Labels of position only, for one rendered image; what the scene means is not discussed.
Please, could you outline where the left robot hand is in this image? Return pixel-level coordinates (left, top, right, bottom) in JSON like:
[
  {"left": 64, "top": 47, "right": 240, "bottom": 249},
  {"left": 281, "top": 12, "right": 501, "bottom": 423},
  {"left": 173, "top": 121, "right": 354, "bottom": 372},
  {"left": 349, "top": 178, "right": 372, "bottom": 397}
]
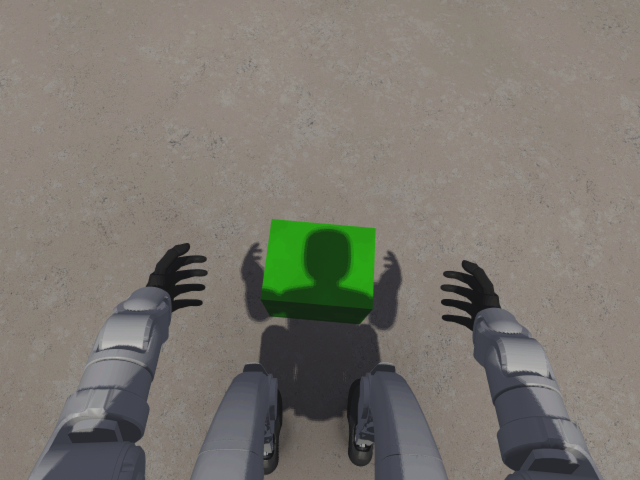
[{"left": 146, "top": 243, "right": 208, "bottom": 312}]

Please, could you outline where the right robot hand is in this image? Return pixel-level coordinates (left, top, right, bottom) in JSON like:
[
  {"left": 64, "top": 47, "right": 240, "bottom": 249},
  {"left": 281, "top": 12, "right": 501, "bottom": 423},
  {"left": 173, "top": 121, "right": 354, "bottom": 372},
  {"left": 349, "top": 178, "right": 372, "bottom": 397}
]
[{"left": 440, "top": 260, "right": 501, "bottom": 331}]

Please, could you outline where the carton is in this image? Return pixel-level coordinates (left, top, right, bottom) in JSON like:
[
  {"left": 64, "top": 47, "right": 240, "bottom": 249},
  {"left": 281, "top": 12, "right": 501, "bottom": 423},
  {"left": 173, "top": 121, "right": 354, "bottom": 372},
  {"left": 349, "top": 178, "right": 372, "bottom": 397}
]
[{"left": 261, "top": 219, "right": 376, "bottom": 324}]

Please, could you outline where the left robot forearm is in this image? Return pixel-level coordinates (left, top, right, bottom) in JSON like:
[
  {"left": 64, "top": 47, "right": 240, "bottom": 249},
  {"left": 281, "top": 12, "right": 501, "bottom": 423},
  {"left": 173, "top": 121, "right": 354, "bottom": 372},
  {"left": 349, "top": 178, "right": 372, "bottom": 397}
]
[{"left": 27, "top": 287, "right": 172, "bottom": 480}]

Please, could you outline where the right robot shin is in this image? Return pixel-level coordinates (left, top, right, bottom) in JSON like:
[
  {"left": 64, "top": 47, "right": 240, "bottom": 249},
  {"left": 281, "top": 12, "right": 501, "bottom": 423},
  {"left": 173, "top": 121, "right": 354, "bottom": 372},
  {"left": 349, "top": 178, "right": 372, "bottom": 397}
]
[{"left": 355, "top": 362, "right": 406, "bottom": 446}]

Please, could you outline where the left robot shin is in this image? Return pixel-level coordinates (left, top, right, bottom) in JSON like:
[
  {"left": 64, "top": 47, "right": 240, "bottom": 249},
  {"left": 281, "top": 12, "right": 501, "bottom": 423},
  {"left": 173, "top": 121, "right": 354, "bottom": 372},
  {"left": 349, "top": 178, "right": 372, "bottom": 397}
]
[{"left": 231, "top": 363, "right": 275, "bottom": 453}]

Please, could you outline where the robot shin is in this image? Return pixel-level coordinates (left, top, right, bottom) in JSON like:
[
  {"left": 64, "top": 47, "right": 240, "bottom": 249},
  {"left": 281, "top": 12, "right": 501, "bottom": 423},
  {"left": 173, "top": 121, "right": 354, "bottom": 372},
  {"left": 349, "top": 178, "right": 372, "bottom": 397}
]
[
  {"left": 231, "top": 363, "right": 275, "bottom": 453},
  {"left": 355, "top": 362, "right": 406, "bottom": 446}
]

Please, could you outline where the left robot upper arm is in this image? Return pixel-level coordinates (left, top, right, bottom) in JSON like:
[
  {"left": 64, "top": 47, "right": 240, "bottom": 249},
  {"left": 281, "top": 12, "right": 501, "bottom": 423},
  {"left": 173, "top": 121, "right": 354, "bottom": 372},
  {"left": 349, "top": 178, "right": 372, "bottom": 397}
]
[{"left": 32, "top": 441, "right": 146, "bottom": 480}]

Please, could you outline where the right robot forearm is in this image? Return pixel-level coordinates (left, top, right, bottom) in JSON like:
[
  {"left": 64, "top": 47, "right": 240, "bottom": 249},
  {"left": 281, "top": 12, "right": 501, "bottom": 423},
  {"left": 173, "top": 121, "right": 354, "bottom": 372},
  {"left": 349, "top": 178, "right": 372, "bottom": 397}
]
[{"left": 472, "top": 308, "right": 604, "bottom": 480}]

